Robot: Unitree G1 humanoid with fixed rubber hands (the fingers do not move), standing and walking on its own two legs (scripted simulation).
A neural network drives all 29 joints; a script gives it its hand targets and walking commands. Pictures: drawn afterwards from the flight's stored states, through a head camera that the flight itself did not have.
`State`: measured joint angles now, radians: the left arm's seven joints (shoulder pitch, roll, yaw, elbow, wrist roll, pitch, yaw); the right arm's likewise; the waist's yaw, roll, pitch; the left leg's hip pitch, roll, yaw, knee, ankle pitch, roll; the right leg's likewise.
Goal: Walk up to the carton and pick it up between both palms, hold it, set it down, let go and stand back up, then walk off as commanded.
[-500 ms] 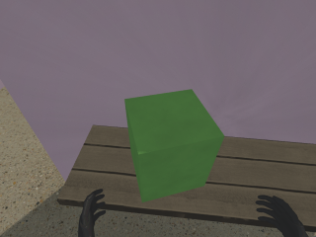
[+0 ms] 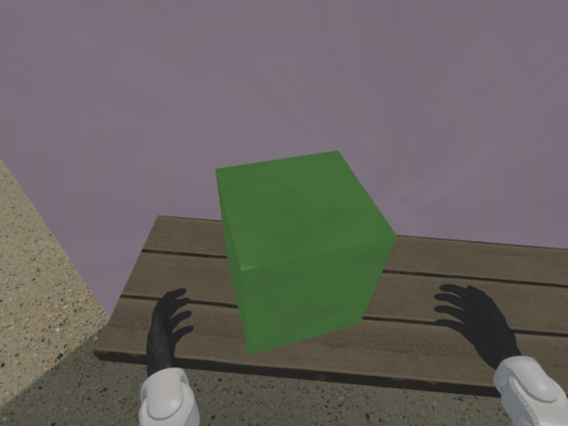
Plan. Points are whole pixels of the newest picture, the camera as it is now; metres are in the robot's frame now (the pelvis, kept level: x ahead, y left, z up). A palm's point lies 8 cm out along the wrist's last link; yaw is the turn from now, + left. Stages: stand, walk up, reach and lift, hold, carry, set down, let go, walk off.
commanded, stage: reach and lift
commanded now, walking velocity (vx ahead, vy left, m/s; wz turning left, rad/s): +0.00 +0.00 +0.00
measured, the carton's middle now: (293, 252) +0.41 +0.02 +0.01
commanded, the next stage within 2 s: none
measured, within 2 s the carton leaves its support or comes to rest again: neither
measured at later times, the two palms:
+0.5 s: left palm (154, 301) +0.26 +0.19 +0.08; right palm (475, 297) +0.31 -0.24 +0.06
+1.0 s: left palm (141, 256) +0.29 +0.21 +0.13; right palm (459, 221) +0.39 -0.21 +0.13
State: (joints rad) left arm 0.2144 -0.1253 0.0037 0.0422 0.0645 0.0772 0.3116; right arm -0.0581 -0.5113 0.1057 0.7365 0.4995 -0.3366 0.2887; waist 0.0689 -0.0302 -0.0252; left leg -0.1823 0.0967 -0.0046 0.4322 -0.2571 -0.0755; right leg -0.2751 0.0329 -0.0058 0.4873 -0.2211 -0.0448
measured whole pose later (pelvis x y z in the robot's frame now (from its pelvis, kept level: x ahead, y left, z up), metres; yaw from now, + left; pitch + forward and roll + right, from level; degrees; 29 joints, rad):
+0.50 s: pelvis +0.00 +0.01 +0.01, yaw -1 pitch +0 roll +0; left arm 0.03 -0.11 0.04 -0.10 0.07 0.35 0.29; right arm -0.21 -0.52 0.08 0.65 0.45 -0.12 0.24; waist 0.06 0.00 -0.01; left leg -0.10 0.09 0.01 0.31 -0.20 -0.07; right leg -0.18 0.03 0.01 0.32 -0.14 -0.03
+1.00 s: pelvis -0.01 +0.00 +0.01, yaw +0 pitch +1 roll +0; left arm -0.26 -0.04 0.15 -0.11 0.00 0.66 0.26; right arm -0.58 -0.53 0.10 0.66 0.45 0.18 0.17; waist 0.10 0.03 -0.02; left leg -0.14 0.11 0.00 0.28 -0.17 -0.07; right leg -0.22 0.04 -0.01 0.31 -0.11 -0.04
